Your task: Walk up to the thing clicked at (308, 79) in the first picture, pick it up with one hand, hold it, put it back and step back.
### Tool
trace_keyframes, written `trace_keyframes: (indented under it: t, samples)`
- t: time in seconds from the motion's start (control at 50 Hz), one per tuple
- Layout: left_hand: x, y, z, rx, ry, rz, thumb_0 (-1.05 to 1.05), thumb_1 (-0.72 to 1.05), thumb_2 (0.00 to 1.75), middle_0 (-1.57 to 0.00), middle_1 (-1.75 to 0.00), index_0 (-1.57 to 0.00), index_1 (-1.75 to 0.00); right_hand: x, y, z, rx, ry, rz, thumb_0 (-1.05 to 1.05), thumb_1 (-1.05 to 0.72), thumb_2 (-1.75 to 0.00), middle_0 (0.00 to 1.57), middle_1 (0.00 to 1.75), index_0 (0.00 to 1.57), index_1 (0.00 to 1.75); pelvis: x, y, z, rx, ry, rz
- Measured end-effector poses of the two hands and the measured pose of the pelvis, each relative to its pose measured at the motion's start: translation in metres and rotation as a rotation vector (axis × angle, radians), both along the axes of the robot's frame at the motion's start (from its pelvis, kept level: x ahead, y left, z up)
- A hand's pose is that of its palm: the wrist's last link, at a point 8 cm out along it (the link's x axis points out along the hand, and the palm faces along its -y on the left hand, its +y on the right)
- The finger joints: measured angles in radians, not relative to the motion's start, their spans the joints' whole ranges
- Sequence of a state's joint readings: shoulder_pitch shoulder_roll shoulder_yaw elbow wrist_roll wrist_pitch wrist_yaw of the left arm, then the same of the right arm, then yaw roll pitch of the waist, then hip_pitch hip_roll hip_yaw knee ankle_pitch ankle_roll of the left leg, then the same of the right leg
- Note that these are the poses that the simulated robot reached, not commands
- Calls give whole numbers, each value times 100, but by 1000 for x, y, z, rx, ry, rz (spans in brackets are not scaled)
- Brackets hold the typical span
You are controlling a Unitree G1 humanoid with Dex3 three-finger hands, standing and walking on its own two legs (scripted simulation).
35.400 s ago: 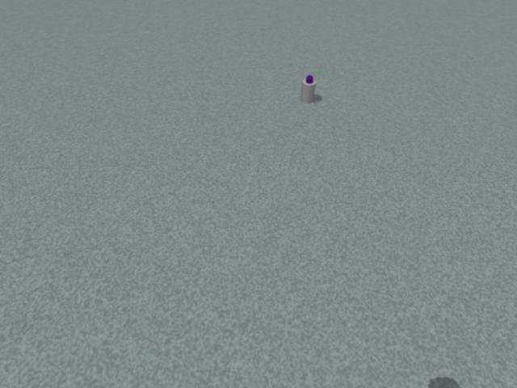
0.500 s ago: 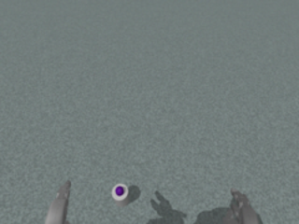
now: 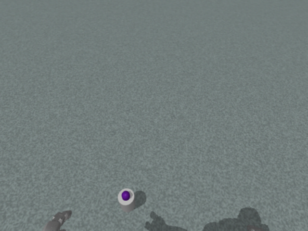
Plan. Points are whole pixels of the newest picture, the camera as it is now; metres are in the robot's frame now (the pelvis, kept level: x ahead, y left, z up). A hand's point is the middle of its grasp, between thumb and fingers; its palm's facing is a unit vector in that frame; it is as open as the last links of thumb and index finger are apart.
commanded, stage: stand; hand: left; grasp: from the side
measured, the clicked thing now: (126, 199) +0.40 +0.17 -0.65
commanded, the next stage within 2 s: step back in 1.96 s
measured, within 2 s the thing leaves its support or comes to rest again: neither
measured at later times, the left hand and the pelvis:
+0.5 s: hand out of the picture +0.04 +0.24 -0.12, palm faces +0.02 -0.94 -0.35, open 7.4 cm; pelvis +0.00 +0.00 +0.04, yaw +0 degrees
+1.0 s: hand out of the picture +0.06 +0.24 -0.12, palm faces -0.01 -0.94 -0.34, open 7.4 cm; pelvis +0.00 +0.00 +0.04, yaw +0 degrees
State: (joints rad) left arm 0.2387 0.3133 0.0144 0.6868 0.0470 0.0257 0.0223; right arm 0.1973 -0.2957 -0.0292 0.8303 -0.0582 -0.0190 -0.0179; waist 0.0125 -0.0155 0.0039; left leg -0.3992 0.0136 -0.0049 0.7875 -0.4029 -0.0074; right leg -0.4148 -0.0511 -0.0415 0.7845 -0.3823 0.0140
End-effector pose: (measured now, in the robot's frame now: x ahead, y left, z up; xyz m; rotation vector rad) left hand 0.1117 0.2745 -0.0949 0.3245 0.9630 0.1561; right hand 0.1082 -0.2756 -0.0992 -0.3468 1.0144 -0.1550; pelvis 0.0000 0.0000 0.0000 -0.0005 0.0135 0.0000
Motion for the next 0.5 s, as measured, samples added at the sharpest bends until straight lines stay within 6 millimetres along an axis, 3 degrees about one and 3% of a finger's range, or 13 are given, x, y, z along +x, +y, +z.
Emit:
trace_keyframes:
  t: [0.1, 0.24, 0.5]
  samples:
    - [-32, 13, -1, 16, 119, 55, 1, 86, 89, -20, -30, -20, -30, -21, -8, 2, -2, 82, -39, 1, -91, -89, 20, 30, 20, 30, 3, 1, 12, -1, -23, 2]
    - [-64, 17, 3, 17, 230, 111, 1, 90, 90, -20, -30, -20, -30, -40, -5, 2, 23, 165, -62, 0, -91, -89, 20, 30, 20, 30, 3, 1, 25, 3, -52, 7]
    - [-76, 13, 11, 13, 275, 131, 1, 90, 90, -20, -30, -21, -30, -53, -3, 3, 54, 205, -78, 0, -91, -89, 20, 30, 20, 30, -4, -1, 35, 8, -81, 7]
